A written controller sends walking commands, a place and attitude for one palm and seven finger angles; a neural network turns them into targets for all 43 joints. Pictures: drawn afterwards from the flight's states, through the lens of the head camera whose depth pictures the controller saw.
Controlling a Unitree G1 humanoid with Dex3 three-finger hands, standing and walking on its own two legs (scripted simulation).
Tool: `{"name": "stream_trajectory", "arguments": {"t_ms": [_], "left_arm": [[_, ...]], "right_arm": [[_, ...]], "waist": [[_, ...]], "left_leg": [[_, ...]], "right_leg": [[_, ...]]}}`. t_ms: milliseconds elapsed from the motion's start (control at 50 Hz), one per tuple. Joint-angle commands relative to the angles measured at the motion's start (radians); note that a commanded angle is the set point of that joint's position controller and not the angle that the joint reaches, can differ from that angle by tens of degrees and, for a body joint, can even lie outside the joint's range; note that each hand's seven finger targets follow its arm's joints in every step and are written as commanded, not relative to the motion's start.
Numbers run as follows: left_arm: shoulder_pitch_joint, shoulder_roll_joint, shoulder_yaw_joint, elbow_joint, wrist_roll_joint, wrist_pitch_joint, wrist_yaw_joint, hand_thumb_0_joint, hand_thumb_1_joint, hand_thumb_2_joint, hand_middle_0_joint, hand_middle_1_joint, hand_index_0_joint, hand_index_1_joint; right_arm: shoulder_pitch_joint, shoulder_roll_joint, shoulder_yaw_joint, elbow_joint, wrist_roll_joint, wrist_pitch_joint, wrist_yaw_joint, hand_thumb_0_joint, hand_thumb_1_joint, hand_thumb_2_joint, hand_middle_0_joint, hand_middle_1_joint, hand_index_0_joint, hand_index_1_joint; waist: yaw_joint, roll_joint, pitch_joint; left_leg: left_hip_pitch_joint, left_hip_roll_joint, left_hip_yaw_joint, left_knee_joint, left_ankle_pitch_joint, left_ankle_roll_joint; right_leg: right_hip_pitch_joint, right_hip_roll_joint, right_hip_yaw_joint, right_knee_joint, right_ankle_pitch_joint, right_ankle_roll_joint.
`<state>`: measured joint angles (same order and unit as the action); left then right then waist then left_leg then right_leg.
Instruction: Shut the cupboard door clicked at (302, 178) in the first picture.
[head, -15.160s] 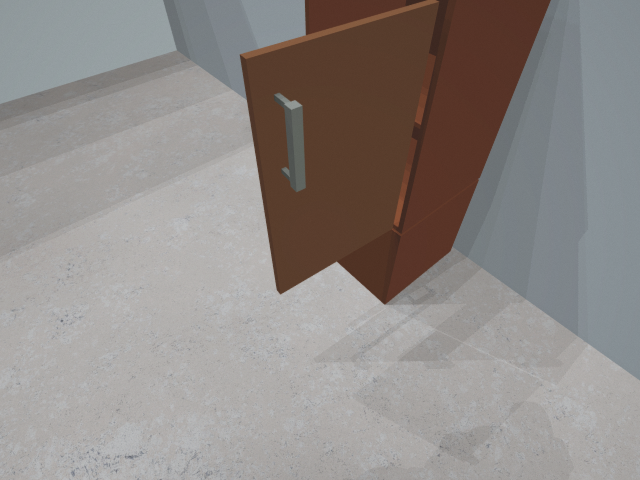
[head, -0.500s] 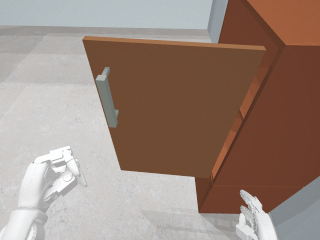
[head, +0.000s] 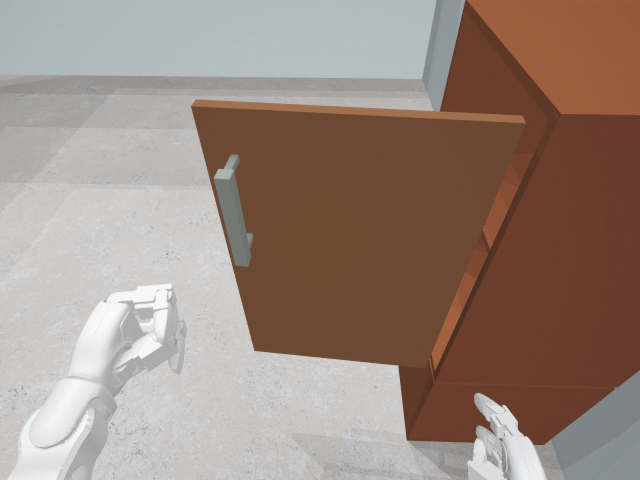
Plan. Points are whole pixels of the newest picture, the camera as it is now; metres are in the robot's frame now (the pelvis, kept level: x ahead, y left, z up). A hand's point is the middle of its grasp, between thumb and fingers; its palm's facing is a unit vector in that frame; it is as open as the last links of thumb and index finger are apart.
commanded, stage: raise the hand and make a fist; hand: left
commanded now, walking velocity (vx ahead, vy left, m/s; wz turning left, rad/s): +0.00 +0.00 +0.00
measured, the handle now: (238, 213) +0.43 +0.16 +0.12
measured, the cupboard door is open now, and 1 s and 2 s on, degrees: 86 86 86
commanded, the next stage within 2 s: bring the fist close to the handle in 0.20 s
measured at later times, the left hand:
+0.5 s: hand (170, 328) +0.23 +0.18 +0.13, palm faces +0.03 -1.00 -0.05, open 3.1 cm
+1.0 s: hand (231, 298) +0.29 +0.14 +0.11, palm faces -0.05 -1.00 -0.04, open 3.1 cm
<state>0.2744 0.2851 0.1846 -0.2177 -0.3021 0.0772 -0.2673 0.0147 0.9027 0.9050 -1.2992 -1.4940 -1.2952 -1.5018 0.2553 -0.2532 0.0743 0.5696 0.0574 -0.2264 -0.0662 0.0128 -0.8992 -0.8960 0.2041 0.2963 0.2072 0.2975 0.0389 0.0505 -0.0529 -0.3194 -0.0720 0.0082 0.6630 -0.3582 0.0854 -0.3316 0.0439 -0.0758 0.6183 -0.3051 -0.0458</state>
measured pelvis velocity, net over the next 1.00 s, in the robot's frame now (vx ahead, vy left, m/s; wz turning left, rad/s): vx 0.01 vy -0.01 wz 0.00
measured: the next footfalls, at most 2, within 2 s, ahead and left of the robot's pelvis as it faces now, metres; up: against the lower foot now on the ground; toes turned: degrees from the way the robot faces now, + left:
none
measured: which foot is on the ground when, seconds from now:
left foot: down 0.00-1.00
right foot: down 0.00-1.00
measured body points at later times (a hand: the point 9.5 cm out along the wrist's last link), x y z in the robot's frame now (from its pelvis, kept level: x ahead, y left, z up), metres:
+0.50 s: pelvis -0.01 -0.01 +0.00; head -0.01 -0.01 +0.45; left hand +0.23 +0.24 +0.14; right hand +0.18 -0.22 -0.07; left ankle -0.01 +0.06 -0.72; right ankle +0.01 -0.09 -0.72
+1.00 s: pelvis +0.01 -0.01 +0.00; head +0.01 -0.03 +0.45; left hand +0.28 +0.19 +0.12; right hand +0.18 -0.24 -0.08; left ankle -0.01 +0.06 -0.72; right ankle +0.01 -0.09 -0.72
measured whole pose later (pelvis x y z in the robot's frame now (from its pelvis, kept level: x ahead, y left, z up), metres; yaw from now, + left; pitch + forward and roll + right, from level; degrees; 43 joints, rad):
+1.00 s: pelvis +0.01 -0.01 +0.00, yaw +0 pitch +1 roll -1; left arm 0.06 0.23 0.08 -0.09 -0.22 0.07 -0.15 0.02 0.90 0.90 -1.30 -1.50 -1.30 -1.50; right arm 0.23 -0.25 0.06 0.59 0.05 -0.18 -0.06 0.01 -0.90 -0.90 0.20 0.30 0.21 0.30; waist 0.02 0.05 -0.03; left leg -0.30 -0.07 0.00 0.64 -0.35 0.07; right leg -0.32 0.05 -0.08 0.61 -0.31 -0.06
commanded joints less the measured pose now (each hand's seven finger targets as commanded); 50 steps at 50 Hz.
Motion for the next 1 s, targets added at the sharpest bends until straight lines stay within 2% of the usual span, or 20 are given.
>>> {"name": "stream_trajectory", "arguments": {"t_ms": [0, 20, 100, 180, 260, 300, 320, 400, 420, 500, 560, 620, 660, 720, 760, 820, 860, 900, 920, 980], "left_arm": [[-0.186, 0.196, 0.156, -0.342, -0.014, -0.109, 0.046, 0.000, 0.900, 0.900, -1.300, -1.500, -1.300, -1.500], [-0.200, 0.227, 0.180, -0.358, -0.012, -0.140, 0.070, 0.000, 0.900, 0.900, -1.300, -1.500, -1.300, -1.500], [-0.172, 0.125, 0.094, -0.283, -0.001, -0.216, 0.089, 0.000, 0.900, 0.900, -1.300, -1.500, -1.300, -1.500], [-0.103, 0.084, 0.022, -0.160, 0.010, -0.134, 0.032, 0.000, 0.900, 0.900, -1.300, -1.500, -1.300, -1.500], [-0.122, 0.145, 0.072, -0.202, 0.009, -0.069, 0.010, 0.000, 0.900, 0.900, -1.300, -1.500, -1.300, -1.500], [-0.196, 0.146, 0.085, -0.280, -0.003, -0.093, 0.029, 0.000, 0.900, 0.900, -1.300, -1.500, -1.300, -1.500], [-0.216, 0.186, 0.126, -0.294, -0.007, -0.115, 0.050, 0.000, 0.900, 0.900, -1.300, -1.500, -1.300, -1.500], [-0.262, 0.116, 0.076, -0.266, -0.006, -0.197, 0.088, 0.000, 0.900, 0.900, -1.300, -1.500, -1.300, -1.500], [-0.272, 0.144, 0.087, -0.233, 0.003, -0.198, 0.092, 0.000, 0.900, 0.900, -1.300, -1.500, -1.300, -1.500], [-0.236, 0.064, -0.017, -0.115, 0.033, -0.133, 0.058, 0.000, 0.900, 0.900, -1.300, -1.500, -1.300, -1.500], [-0.297, 0.066, -0.036, -0.115, 0.042, -0.075, 0.049, 0.000, 0.900, 0.900, -1.300, -1.500, -1.300, -1.500], [-0.343, 0.139, 0.050, -0.170, 0.035, -0.078, 0.082, 0.000, 0.900, 0.900, -1.300, -1.500, -1.300, -1.500], [-0.374, 0.124, 0.059, -0.210, 0.034, -0.113, 0.108, 0.000, 0.900, 0.900, -1.300, -1.500, -1.300, -1.500], [-0.361, 0.119, 0.065, -0.200, 0.033, -0.161, 0.137, 0.000, 0.900, 0.900, -1.300, -1.500, -1.300, -1.500], [-0.365, 0.080, 0.023, -0.134, 0.047, -0.156, 0.135, 0.000, 0.900, 0.900, -1.300, -1.500, -1.300, -1.500], [-0.332, 0.053, -0.020, -0.059, 0.062, -0.106, 0.118, 0.000, 0.900, 0.900, -1.300, -1.500, -1.300, -1.500], [-0.394, 0.033, -0.057, -0.051, 0.068, -0.072, 0.105, 0.000, 0.900, 0.900, -1.300, -1.500, -1.300, -1.500], [-0.444, 0.027, -0.069, -0.094, 0.069, -0.061, 0.105, 0.000, 0.900, 0.900, -1.300, -1.500, -1.300, -1.500], [-0.462, 0.075, -0.027, -0.106, 0.068, -0.067, 0.117, 0.000, 0.900, 0.900, -1.300, -1.500, -1.300, -1.500], [-0.540, 0.072, -0.016, -0.142, 0.068, -0.103, 0.148, 0.000, 0.900, 0.900, -1.300, -1.500, -1.300, -1.500]], "right_arm": [[-0.122, -0.106, -0.055, -0.189, -0.007, -0.070, -0.012, 0.000, -0.900, -0.900, 0.200, 0.300, 0.200, 0.300], [-0.118, -0.108, -0.054, -0.177, -0.013, -0.073, -0.011, 0.000, -0.900, -0.900, 0.200, 0.300, 0.200, 0.300], [-0.096, -0.102, -0.050, -0.145, -0.010, -0.090, -0.002, 0.000, -0.900, -0.900, 0.200, 0.300, 0.200, 0.300], [-0.096, -0.122, -0.061, -0.143, 0.004, -0.085, -0.005, 0.000, -0.900, -0.900, 0.200, 0.300, 0.200, 0.300], [-0.119, -0.126, -0.061, -0.169, 0.005, -0.074, -0.015, 0.000, -0.900, -0.900, 0.200, 0.300, 0.200, 0.300], [-0.131, -0.118, -0.056, -0.175, -0.003, -0.078, -0.018, 0.000, -0.900, -0.900, 0.200, 0.300, 0.200, 0.300], [-0.128, -0.119, -0.057, -0.165, -0.006, -0.081, -0.019, 0.000, -0.900, -0.900, 0.200, 0.300, 0.200, 0.300], [-0.113, -0.106, -0.048, -0.138, -0.011, -0.099, -0.016, 0.000, -0.900, -0.900, 0.200, 0.300, 0.200, 0.300], [-0.106, -0.116, -0.053, -0.125, -0.011, -0.099, -0.015, 0.000, -0.900, -0.900, 0.200, 0.300, 0.200, 0.300], [-0.099, -0.118, -0.055, -0.126, 0.000, -0.087, -0.009, 0.000, -0.900, -0.900, 0.200, 0.300, 0.200, 0.300], [-0.113, -0.121, -0.057, -0.144, 0.005, -0.069, -0.013, 0.000, -0.900, -0.900, 0.200, 0.300, 0.200, 0.300], [-0.122, -0.119, -0.057, -0.150, -0.005, -0.062, -0.016, 0.000, -0.900, -0.900, 0.200, 0.300, 0.200, 0.300], [-0.128, -0.104, -0.053, -0.156, -0.010, -0.062, -0.013, 0.000, -0.900, -0.900, 0.200, 0.300, 0.200, 0.300], [-0.118, -0.101, -0.051, -0.140, -0.015, -0.063, -0.002, 0.000, -0.900, -0.900, 0.200, 0.300, 0.200, 0.300], [-0.111, -0.102, -0.053, -0.129, -0.009, -0.054, 0.004, 0.000, -0.900, -0.900, 0.200, 0.300, 0.200, 0.300], [-0.108, -0.115, -0.060, -0.133, -0.004, -0.038, 0.009, 0.000, -0.900, -0.900, 0.200, 0.300, 0.200, 0.300], [-0.110, -0.115, -0.060, -0.140, 0.003, -0.021, 0.006, 0.000, -0.900, -0.900, 0.200, 0.300, 0.200, 0.300], [-0.119, -0.113, -0.061, -0.154, 0.002, -0.018, 0.002, 0.000, -0.900, -0.900, 0.200, 0.300, 0.200, 0.300], [-0.122, -0.117, -0.064, -0.152, 0.000, -0.017, -0.002, 0.000, -0.900, -0.900, 0.200, 0.300, 0.200, 0.300], [-0.130, -0.103, -0.057, -0.150, -0.005, -0.014, -0.004, 0.000, -0.900, -0.900, 0.200, 0.300, 0.200, 0.300]], "waist": [[0.024, -0.010, -0.171], [0.024, 0.004, -0.163], [-0.004, 0.079, -0.079], [-0.015, 0.011, -0.013], [-0.002, -0.045, -0.059], [-0.002, -0.038, -0.103], [0.000, -0.050, -0.109], [-0.015, 0.014, -0.096], [-0.020, 0.001, -0.092], [-0.025, 0.008, -0.044], [-0.025, -0.025, -0.059], [-0.005, -0.047, -0.134], [0.003, -0.047, -0.193], [0.004, -0.024, -0.188], [-0.015, -0.014, -0.139], [-0.021, -0.031, -0.100], [-0.033, -0.037, -0.085], [-0.031, -0.037, -0.122], [-0.032, -0.072, -0.137], [-0.026, -0.046, -0.190]], "left_leg": [[0.042, 0.065, -0.094, -0.127, 0.261, -0.077], [0.039, 0.068, -0.092, -0.122, 0.258, -0.077], [0.051, 0.073, -0.107, -0.143, 0.222, -0.097], [0.001, 0.072, -0.107, -0.149, 0.117, -0.074], [-0.009, 0.068, -0.100, -0.143, 0.107, -0.055], [0.019, 0.066, -0.104, -0.143, 0.140, -0.058], [0.017, 0.070, -0.101, -0.134, 0.146, -0.058], [0.047, 0.070, -0.116, -0.143, 0.159, -0.075], [0.035, 0.071, -0.111, -0.134, 0.155, -0.071], [0.012, 0.070, -0.107, -0.143, 0.140, -0.069], [0.010, 0.066, -0.100, -0.138, 0.136, -0.055], [0.029, 0.066, -0.095, -0.132, 0.194, -0.057], [0.054, 0.064, -0.089, -0.133, 0.248, -0.062], [0.058, 0.064, -0.081, -0.123, 0.292, -0.070], [0.052, 0.065, -0.075, -0.124, 0.281, -0.072], [0.032, 0.063, -0.069, -0.116, 0.260, -0.063], [0.029, 0.063, -0.068, -0.123, 0.229, -0.058], [0.052, 0.061, -0.072, -0.123, 0.228, -0.054], [0.050, 0.063, -0.070, -0.113, 0.237, -0.049], [0.075, 0.060, -0.070, -0.119, 0.254, -0.053]], "right_leg": [[0.096, -0.037, 0.044, -0.069, 0.168, 0.011], [0.093, -0.034, 0.052, -0.071, 0.158, 0.009], [0.026, -0.023, 0.024, -0.070, 0.122, 0.004], [0.011, -0.035, 0.042, -0.103, 0.059, 0.010], [0.049, -0.046, 0.065, -0.119, 0.026, 0.016], [0.060, -0.042, 0.054, -0.107, 0.049, 0.017], [0.068, -0.041, 0.062, -0.108, 0.048, 0.017], [0.024, -0.029, 0.035, -0.085, 0.072, 0.013], [0.027, -0.031, 0.045, -0.089, 0.073, 0.012], [0.016, -0.041, 0.042, -0.093, 0.080, 0.012], [0.034, -0.048, 0.057, -0.104, 0.078, 0.015], [0.082, -0.045, 0.060, -0.096, 0.122, 0.014], [0.110, -0.044, 0.054, -0.077, 0.173, 0.014], [0.112, -0.041, 0.054, -0.067, 0.223, 0.011], [0.082, -0.041, 0.050, -0.070, 0.223, 0.012], [0.071, -0.045, 0.061, -0.082, 0.222, 0.013], [0.063, -0.048, 0.061, -0.093, 0.195, 0.017], [0.072, -0.047, 0.062, -0.092, 0.192, 0.018], [0.085, -0.049, 0.073, -0.096, 0.200, 0.021], [0.101, -0.047, 0.067, -0.082, 0.210, 0.018]]}}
